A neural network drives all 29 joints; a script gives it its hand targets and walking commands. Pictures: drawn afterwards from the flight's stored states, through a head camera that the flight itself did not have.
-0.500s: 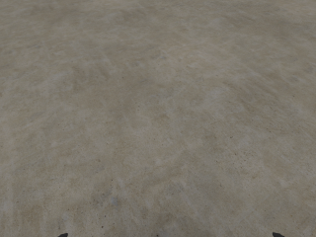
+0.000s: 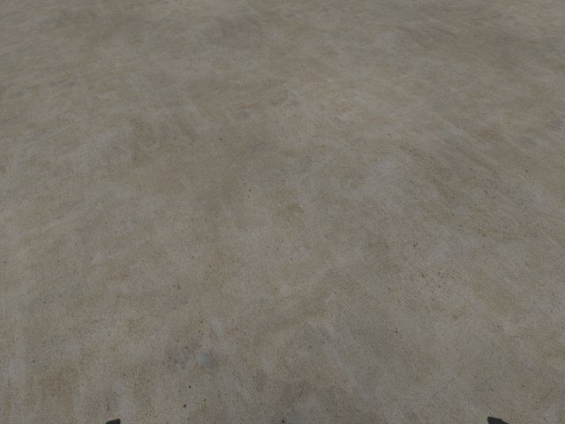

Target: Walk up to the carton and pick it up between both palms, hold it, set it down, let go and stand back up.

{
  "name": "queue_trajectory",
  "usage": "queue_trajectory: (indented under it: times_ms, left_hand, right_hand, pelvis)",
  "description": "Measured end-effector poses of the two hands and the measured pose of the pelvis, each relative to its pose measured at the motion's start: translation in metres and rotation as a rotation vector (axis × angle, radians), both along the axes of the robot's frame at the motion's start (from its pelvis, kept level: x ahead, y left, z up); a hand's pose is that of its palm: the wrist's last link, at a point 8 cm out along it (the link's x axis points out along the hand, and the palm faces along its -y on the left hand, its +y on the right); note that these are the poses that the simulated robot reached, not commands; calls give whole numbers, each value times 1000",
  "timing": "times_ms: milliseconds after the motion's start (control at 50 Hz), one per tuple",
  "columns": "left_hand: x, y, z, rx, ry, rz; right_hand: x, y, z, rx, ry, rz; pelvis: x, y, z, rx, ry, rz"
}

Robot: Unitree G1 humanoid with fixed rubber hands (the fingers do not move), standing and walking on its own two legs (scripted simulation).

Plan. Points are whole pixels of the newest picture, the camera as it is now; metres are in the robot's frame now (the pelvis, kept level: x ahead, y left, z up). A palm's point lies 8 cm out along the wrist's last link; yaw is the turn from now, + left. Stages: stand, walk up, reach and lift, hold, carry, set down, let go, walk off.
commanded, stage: walk up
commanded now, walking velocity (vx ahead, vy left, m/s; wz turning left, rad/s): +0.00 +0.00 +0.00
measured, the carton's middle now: out of the picture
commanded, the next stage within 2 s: none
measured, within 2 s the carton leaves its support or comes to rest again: neither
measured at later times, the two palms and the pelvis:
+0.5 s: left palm out of the picture +0.03 +0.44 -0.11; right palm (450, 370) +0.21 -0.23 -0.09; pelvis +0.00 +0.07 -0.03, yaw +19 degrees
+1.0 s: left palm out of the picture -0.22 +0.41 -0.05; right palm (293, 297) +0.34 +0.01 -0.09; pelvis +0.01 +0.12 +0.00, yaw +47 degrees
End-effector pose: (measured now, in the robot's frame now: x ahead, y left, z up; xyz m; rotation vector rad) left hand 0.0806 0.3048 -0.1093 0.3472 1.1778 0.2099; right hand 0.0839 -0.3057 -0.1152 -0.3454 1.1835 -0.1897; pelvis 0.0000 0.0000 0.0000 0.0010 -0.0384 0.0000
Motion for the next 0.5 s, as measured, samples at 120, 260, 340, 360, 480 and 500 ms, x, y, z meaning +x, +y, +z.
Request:
queue_trajectory:
  times_ms: [120,260,340,360,480,500]
  left_hand:
    - [0,-1,-1,-3,4,0]
    - [3,16,3,19,-88,67]
    - [-12,48,9,71,-152,131]
    - [-18,57,10,82,-161,147]
    - [-50,120,0,117,-188,256]
    - [-54,131,-3,120,-190,273]
  right_hand:
    - [0,0,0,4,-1,-5]
    - [14,1,4,12,25,104]
    - [48,14,13,2,6,224]
    - [59,19,16,0,-10,249]
    - [122,68,28,-23,-141,362]
    - [129,78,28,-32,-162,371]
  pelvis:
    - [1,0,0,-1,2,0]
    - [-5,2,-6,-27,42,120]
    - [-9,14,-10,-42,53,201]
    - [-9,18,-11,-44,51,220]
    - [-2,58,-28,-57,29,319]
    - [-2,66,-33,-46,27,333]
